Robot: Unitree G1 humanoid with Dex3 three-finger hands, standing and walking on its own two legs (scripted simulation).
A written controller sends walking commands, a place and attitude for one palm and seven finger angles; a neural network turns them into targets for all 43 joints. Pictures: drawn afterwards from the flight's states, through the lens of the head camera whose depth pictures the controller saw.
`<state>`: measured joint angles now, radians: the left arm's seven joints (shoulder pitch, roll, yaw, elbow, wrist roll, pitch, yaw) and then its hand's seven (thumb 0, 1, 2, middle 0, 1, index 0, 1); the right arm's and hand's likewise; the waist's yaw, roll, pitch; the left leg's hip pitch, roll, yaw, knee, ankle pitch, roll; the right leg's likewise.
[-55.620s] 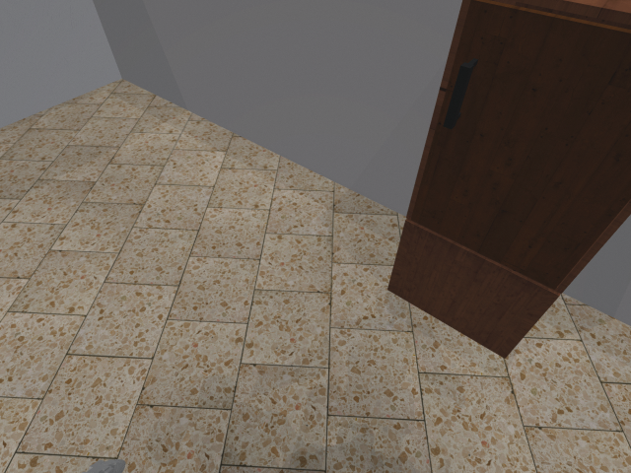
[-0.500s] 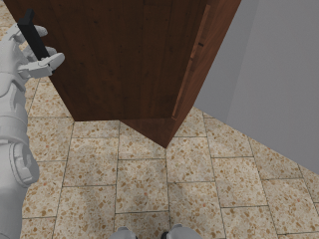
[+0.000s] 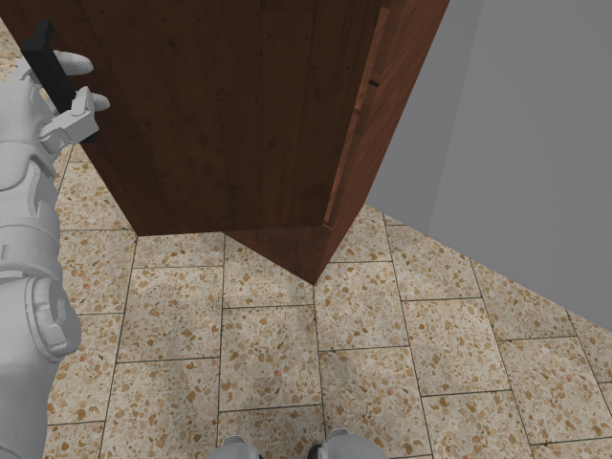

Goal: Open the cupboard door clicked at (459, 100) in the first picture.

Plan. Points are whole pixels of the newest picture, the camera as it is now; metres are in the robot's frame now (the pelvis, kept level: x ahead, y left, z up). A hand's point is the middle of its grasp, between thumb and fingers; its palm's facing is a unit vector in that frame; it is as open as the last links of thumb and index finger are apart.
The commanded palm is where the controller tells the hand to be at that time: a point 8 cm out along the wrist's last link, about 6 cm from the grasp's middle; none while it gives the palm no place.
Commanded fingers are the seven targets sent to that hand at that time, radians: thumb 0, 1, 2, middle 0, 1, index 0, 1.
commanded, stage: pull the door open along its arc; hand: left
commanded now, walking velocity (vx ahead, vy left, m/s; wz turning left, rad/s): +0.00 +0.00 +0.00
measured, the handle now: (67, 86) +0.56 +0.25 +0.12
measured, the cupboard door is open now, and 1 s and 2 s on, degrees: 37 52 81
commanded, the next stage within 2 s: open thumb and fingers to let go in 1.52 s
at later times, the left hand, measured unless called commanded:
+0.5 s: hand (98, 179) +0.42 +0.19 +0.12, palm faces +0.24 -0.97 +0.05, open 5.6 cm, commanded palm +0.39 +0.24 +0.11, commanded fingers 0.00 0.90 0.90 -0.40 -1.35 -0.40 -1.35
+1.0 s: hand (111, 171) +0.43 +0.18 +0.11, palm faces +0.52 -0.85 +0.00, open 5.6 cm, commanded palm +0.37 +0.21 +0.11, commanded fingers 0.00 0.90 0.90 -0.40 -1.35 -0.40 -1.35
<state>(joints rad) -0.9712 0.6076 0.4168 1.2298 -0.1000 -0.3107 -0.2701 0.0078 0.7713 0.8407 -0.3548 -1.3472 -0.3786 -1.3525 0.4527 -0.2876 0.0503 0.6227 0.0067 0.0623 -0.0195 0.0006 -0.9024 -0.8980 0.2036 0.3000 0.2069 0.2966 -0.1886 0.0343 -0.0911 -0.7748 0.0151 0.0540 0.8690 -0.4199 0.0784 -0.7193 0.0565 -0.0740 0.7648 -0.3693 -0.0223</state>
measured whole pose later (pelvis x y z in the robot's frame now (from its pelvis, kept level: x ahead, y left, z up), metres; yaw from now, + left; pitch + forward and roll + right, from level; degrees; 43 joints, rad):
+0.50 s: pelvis +0.00 -0.01 +0.01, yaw +2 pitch +12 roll -2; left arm -0.53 0.25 0.29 0.66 -0.16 -0.19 0.00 0.00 0.73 0.78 -0.38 -1.35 -0.38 -1.35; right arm 0.28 -0.26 0.02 0.59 0.02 0.00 -0.01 0.00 -0.90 -0.90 0.20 0.30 0.20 0.30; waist -0.05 0.03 -0.11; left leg -0.59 -0.01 0.04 0.78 -0.40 0.06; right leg -0.55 0.04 -0.08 0.72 -0.38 -0.03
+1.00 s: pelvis -0.02 -0.04 +0.01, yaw +2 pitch +11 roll -1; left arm -0.69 0.26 0.37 0.95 -0.05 -0.34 0.33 0.01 0.76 0.84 -0.36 -1.35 -0.35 -1.35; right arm 0.40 -0.25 0.00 0.73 -0.03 0.00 -0.01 0.01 -0.90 -0.90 0.20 0.30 0.21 0.30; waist -0.10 0.04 -0.09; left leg -0.63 0.01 0.03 0.78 -0.35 0.03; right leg -0.59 0.05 -0.09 0.74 -0.35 -0.07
